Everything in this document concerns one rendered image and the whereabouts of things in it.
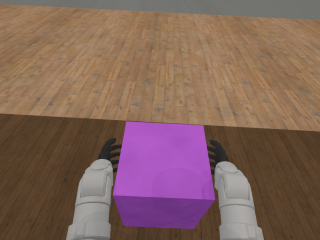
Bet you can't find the left robot forearm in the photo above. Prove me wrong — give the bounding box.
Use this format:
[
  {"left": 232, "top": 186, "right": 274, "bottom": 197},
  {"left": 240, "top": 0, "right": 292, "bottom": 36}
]
[{"left": 66, "top": 159, "right": 113, "bottom": 240}]

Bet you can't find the right robot forearm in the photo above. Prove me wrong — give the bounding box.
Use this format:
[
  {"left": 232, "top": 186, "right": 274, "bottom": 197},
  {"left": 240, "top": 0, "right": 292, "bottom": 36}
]
[{"left": 214, "top": 161, "right": 264, "bottom": 240}]

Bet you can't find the robot right hand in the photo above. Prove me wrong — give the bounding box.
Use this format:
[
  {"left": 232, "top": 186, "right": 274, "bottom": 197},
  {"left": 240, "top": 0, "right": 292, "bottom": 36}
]
[{"left": 207, "top": 139, "right": 229, "bottom": 175}]

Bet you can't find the robot left hand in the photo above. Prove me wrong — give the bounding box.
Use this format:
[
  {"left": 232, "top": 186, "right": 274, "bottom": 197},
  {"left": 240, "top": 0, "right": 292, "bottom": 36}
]
[{"left": 97, "top": 138, "right": 122, "bottom": 173}]

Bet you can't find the carton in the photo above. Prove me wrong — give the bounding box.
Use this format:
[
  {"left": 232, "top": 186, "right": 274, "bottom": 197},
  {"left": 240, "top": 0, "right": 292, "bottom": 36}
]
[{"left": 113, "top": 121, "right": 216, "bottom": 229}]

